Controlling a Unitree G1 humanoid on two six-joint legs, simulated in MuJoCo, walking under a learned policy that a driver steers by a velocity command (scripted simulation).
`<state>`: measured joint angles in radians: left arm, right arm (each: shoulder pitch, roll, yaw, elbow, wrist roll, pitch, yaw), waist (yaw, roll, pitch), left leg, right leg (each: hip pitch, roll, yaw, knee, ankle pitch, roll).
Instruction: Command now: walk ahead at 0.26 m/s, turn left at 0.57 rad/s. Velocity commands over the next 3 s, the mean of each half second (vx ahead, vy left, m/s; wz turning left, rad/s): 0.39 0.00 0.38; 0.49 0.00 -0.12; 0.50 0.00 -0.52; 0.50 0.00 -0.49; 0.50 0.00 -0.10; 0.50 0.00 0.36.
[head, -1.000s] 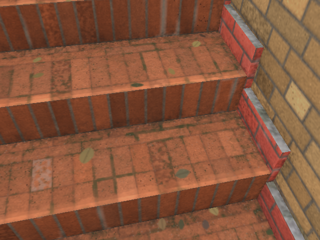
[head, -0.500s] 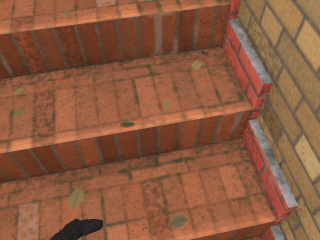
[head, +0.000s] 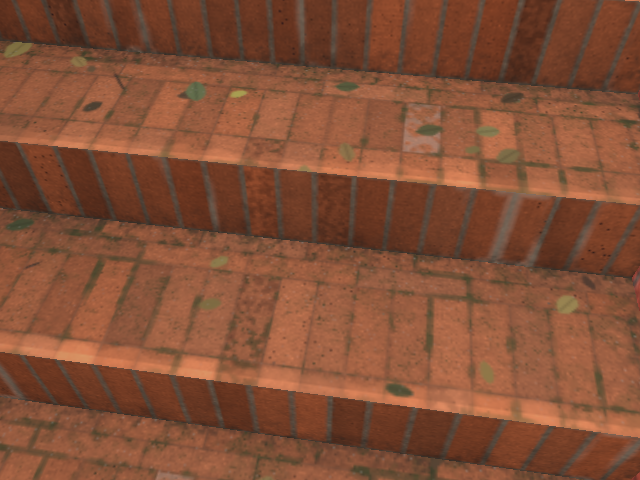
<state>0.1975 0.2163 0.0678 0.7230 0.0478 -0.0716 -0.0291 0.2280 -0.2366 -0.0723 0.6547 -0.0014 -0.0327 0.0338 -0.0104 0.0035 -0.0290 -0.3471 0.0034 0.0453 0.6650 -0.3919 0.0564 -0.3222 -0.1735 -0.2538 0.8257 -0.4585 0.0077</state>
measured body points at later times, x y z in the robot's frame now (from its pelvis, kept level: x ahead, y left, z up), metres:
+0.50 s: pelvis +0.23 -0.05 +0.12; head +0.24 -0.06 +0.57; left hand +0.19 +0.20 -0.01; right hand +0.45 -0.29 +0.01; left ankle +0.13 +0.08 -0.38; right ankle +0.26 -0.15 -0.54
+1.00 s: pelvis +0.55 +0.05 +0.29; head +0.58 +0.03 +0.74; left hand +0.44 +0.24 +0.15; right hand +0.81 -0.12 +0.20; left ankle +0.61 +0.14 -0.36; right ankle +0.38 -0.13 -0.25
